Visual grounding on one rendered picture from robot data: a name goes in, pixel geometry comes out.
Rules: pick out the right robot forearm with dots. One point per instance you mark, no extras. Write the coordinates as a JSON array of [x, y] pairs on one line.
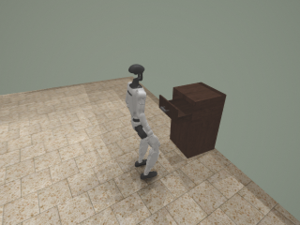
[[145, 125]]

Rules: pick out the cabinet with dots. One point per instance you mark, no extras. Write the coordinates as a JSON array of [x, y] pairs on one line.
[[199, 135]]

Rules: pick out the right robot shin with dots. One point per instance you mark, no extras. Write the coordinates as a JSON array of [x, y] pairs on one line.
[[151, 161]]

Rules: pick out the robot shin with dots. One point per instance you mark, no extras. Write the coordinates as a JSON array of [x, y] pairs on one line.
[[151, 161], [142, 152]]

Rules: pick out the left robot upper arm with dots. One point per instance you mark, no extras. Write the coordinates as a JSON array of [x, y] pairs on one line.
[[126, 100]]

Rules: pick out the handle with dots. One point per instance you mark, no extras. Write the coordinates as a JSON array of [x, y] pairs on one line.
[[162, 108]]

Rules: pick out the right robot upper arm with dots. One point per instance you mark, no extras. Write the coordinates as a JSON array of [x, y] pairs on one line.
[[141, 97]]

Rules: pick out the robot right hand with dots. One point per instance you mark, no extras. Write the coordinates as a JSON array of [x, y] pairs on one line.
[[153, 140]]

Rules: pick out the drawer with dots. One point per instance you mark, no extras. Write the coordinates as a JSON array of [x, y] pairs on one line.
[[179, 110]]

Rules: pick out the left robot shin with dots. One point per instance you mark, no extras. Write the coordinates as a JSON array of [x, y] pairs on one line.
[[142, 152]]

